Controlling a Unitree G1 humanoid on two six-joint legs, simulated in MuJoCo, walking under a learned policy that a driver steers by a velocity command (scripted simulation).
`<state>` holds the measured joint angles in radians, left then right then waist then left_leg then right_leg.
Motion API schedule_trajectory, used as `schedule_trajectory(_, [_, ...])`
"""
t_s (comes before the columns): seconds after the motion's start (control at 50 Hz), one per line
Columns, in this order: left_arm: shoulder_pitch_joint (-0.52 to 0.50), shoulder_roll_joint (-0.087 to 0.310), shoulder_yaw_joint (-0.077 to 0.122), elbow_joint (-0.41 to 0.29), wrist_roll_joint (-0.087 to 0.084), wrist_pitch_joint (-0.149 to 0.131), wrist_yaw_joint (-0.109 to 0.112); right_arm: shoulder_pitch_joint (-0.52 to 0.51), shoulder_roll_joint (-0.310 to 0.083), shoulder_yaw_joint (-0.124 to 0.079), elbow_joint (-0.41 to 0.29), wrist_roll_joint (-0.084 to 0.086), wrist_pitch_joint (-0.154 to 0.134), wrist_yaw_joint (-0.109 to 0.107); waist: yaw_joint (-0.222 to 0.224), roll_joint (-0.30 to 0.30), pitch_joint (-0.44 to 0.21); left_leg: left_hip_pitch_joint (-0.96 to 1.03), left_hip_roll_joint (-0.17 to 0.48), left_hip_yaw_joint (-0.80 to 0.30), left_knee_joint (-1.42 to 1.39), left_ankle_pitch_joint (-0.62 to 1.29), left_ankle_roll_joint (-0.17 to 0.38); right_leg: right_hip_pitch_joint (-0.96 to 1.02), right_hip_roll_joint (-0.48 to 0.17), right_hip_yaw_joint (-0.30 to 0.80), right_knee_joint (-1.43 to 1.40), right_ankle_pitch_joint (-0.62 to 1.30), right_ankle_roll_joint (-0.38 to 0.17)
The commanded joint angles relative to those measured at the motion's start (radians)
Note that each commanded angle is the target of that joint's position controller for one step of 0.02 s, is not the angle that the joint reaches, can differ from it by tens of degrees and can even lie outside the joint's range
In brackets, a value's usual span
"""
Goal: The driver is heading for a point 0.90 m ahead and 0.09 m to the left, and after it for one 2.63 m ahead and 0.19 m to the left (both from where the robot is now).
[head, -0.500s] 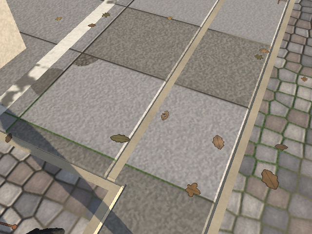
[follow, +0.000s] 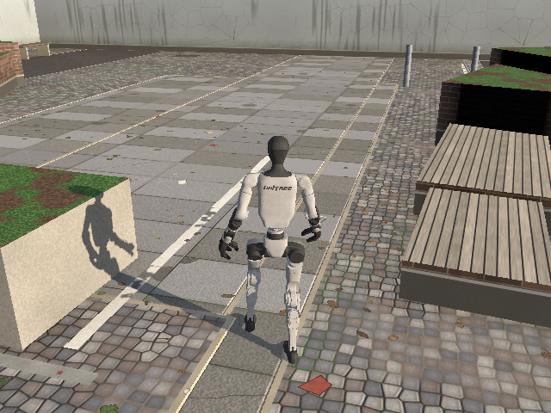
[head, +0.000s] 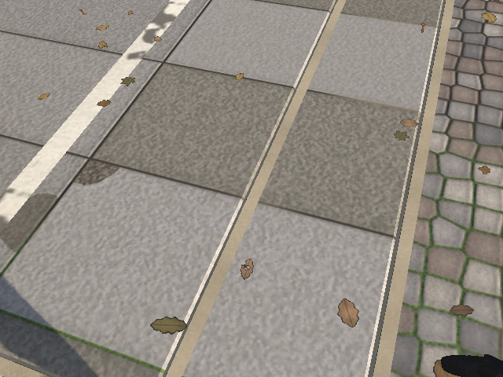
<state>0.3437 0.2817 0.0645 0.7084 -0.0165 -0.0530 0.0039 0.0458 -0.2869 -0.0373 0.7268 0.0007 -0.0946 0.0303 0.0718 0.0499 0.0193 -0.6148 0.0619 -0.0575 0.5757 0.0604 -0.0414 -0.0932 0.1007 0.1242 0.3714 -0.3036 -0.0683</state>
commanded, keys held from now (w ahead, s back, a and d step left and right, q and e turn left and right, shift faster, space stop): w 0.72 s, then w+q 0.28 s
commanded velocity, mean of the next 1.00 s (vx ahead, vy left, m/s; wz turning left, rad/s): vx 0.50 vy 0.00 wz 0.00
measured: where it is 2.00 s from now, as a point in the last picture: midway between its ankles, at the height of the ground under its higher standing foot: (266, 234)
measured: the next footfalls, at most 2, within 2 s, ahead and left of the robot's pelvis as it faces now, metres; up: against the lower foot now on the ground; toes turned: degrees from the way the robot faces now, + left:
left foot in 0.10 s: +0.23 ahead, +0.14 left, +0.00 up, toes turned -1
right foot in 0.62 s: +0.52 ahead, -0.11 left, +0.00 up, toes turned -3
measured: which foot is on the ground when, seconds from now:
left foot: up 0.00-0.08, down 0.10-0.64, up 0.66-1.00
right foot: down 0.00-0.12, up 0.14-0.60, down 0.62-1.00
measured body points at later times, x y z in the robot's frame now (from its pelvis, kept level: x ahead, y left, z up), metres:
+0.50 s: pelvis +0.28 +0.04 +0.00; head +0.31 +0.04 +0.45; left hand +0.50 +0.26 -0.08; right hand +0.27 -0.24 -0.12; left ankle +0.19 +0.14 -0.74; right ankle +0.45 -0.13 -0.69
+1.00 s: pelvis +0.56 -0.01 +0.00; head +0.58 -0.01 +0.45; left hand +0.59 +0.27 -0.12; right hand +0.74 -0.26 -0.10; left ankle +0.74 +0.16 -0.68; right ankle +0.48 -0.11 -0.74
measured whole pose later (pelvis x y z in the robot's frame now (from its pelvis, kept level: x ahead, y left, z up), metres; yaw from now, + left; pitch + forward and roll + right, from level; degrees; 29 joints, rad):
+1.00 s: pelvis +0.56 -0.01 +0.00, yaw +4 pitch +1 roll -2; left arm 0.32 0.27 0.06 0.83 0.01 -0.09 -0.01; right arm 0.16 -0.29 -0.05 0.76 0.02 -0.05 0.03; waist 0.06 0.05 0.01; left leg -0.70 0.10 -0.05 0.72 0.07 0.00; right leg 0.01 0.05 -0.14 0.21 -0.24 -0.04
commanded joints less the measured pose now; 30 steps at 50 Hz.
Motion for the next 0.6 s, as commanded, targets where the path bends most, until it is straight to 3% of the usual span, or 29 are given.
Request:
schedule_trajectory(0.02, [0.040,0.160,0.044,-0.022,-0.001,-0.005,0.005,-0.087,-0.109,-0.029,-0.093,0.005,-0.024,0.010,-0.002,-0.151,0.010,0.072,-0.019,0.014,-0.053,-0.049,0.040,-0.008,-0.290,0.185,-0.050,0.252,-0.142])
schedule_trajectory(0.06, [0.023,0.160,0.044,-0.017,0.000,0.004,0.005,-0.015,-0.124,-0.039,-0.080,0.003,-0.029,0.009,-0.046,-0.172,-0.002,0.159,-0.041,0.047,-0.090,-0.118,0.078,0.024,-0.289,0.191,0.018,0.381,-0.118])
schedule_trajectory(0.08, [0.014,0.140,0.036,-0.021,0.003,0.006,0.005,0.083,-0.150,-0.055,-0.053,-0.004,-0.032,0.004,-0.094,-0.157,-0.062,0.301,-0.053,0.062,-0.109,-0.104,0.106,0.017,-0.239,0.156,0.135,0.515,-0.093])
schedule_trajectory(0.1, [0.012,0.104,0.019,-0.038,0.015,0.007,0.006,0.234,-0.196,-0.068,-0.035,-0.017,-0.036,-0.001,-0.158,-0.093,-0.201,0.549,0.069,-0.057,-0.070,-0.051,0.168,-0.087,-0.179,0.097,0.379,0.442,-0.055])
schedule_trajectory(0.12, [0.150,0.041,0.000,-0.044,-0.004,-0.008,0.008,0.357,-0.287,-0.095,-0.004,-0.028,-0.027,-0.001,-0.136,0.183,-0.351,0.916,0.281,-0.484,-0.132,-0.225,0.338,-0.444,-0.024,-0.009,0.767,0.074,0.035])
schedule_trajectory(0.14, [0.139,0.084,0.001,-0.038,-0.008,-0.019,0.006,0.393,-0.213,-0.078,0.016,0.006,-0.022,0.010,-0.155,0.232,-0.352,0.963,0.330,-0.735,-0.276,-0.484,0.363,-0.624,-0.016,0.051,0.896,-0.273,0.045])
schedule_trajectory(0.16, [0.031,0.150,0.019,-0.049,-0.022,-0.022,0.002,0.334,-0.155,-0.060,0.007,0.016,-0.017,0.005,-0.167,0.113,-0.192,0.847,0.308,-0.620,-0.292,-0.587,0.314,-0.709,-0.076,0.057,0.958,-0.209,0.038])
schedule_trajectory(0.18, [-0.050,0.148,0.016,-0.068,-0.014,-0.023,0.002,0.272,-0.134,-0.050,-0.007,0.005,-0.008,0.000,-0.152,0.031,-0.111,0.714,0.267,-0.491,-0.303,-0.538,0.280,-0.699,-0.126,0.007,0.932,-0.126,0.033])
schedule_trajectory(0.2, [-0.095,0.135,0.016,-0.080,0.002,-0.024,0.001,0.228,-0.113,-0.041,-0.009,-0.004,-0.003,0.000,-0.128,0.004,-0.037,0.589,0.224,-0.399,-0.333,-0.448,0.274,-0.679,-0.158,-0.015,0.859,-0.068,0.033])
schedule_trajectory(0.22, [-0.089,0.124,0.019,-0.077,0.009,-0.021,0.000,0.203,-0.094,-0.032,-0.013,-0.013,-0.006,-0.001,-0.098,0.024,-0.019,0.514,0.191,-0.336,-0.357,-0.366,0.261,-0.625,-0.191,-0.016,0.800,-0.021,0.033])
schedule_trajectory(0.26, [-0.051,0.088,0.014,-0.060,0.006,-0.013,-0.002,0.198,-0.091,-0.030,-0.007,-0.009,-0.012,-0.002,-0.074,0.056,-0.027,0.458,0.156,-0.251,-0.392,-0.242,0.266,-0.563,-0.205,-0.038,0.739,0.016,0.044])
schedule_trajectory(0.3, [-0.081,0.071,0.008,-0.070,0.013,-0.011,0.001,0.215,-0.119,-0.037,0.007,-0.001,-0.017,-0.007,-0.074,0.040,-0.021,0.456,0.156,-0.190,-0.416,-0.118,0.282,-0.590,-0.214,-0.053,0.663,0.072,0.063])
schedule_trajectory(0.36, [-0.170,0.048,-0.003,-0.088,0.016,-0.020,-0.002,0.247,-0.142,-0.043,0.028,0.005,-0.009,-0.016,-0.100,0.015,-0.012,0.482,0.135,-0.101,-0.428,-0.006,0.265,-0.601,-0.216,-0.072,0.478,0.230,0.080])
schedule_trajectory(0.42, [-0.270,0.029,-0.012,-0.106,0.010,-0.030,-0.015,0.296,-0.154,-0.044,0.052,0.015,0.001,-0.021,-0.140,0.017,0.007,0.492,0.111,-0.036,-0.424,0.002,0.238,-0.546,-0.188,-0.101,0.299,0.367,0.081])
schedule_trajectory(0.5, [-0.377,0.035,-0.012,-0.140,-0.003,-0.040,-0.038,0.365,-0.165,-0.046,0.087,0.020,0.021,-0.023,-0.173,0.020,0.040,0.583,0.156,-0.050,-0.391,0.001,0.232,-0.543,-0.159,-0.114,0.185,0.365,0.064])
schedule_trajectory(0.56, [-0.370,0.061,-0.003,-0.149,-0.002,-0.047,-0.052,0.366,-0.184,-0.053,0.100,0.023,0.039,-0.031,-0.140,0.040,0.030,0.669,0.193,-0.061,-0.320,0.130,0.209,-0.497,-0.138,-0.120,0.129,0.256,0.025])
schedule_trajectory(0.58, [-0.315,0.082,0.007,-0.136,0.002,-0.048,-0.050,0.350,-0.196,-0.056,0.099,0.025,0.043,-0.034,-0.102,0.051,-0.006,0.677,0.184,-0.047,-0.253,0.278,0.196,-0.408,-0.114,-0.140,0.112,0.230,0.006])
schedule_trajectory(0.6, [-0.192,0.117,0.027,-0.099,0.007,-0.048,-0.045,0.333,-0.191,-0.053,0.096,0.026,0.047,-0.037,-0.032,0.040,-0.084,0.651,0.146,-0.007,-0.113,0.414,0.174,-0.226,-0.088,-0.167,0.080,0.254,-0.024])
Keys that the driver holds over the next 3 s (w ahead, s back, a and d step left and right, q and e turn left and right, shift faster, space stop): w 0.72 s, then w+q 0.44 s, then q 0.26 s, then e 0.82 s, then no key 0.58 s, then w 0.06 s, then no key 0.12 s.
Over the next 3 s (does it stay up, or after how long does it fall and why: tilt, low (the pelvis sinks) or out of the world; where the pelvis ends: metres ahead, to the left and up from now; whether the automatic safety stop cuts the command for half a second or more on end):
stays up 0.88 0.05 -0.01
